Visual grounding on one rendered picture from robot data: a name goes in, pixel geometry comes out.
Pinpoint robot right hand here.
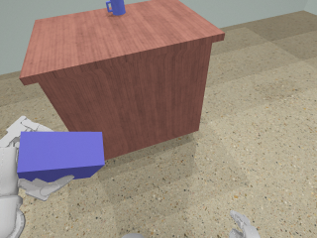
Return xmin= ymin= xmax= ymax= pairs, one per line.
xmin=229 ymin=210 xmax=261 ymax=238

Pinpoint robot left hand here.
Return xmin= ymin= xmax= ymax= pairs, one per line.
xmin=0 ymin=115 xmax=75 ymax=201

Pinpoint sponge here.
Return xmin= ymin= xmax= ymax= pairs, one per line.
xmin=17 ymin=131 xmax=105 ymax=182

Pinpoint table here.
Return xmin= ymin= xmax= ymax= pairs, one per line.
xmin=19 ymin=0 xmax=226 ymax=161

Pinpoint left robot forearm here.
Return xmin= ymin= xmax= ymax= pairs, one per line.
xmin=0 ymin=194 xmax=26 ymax=238

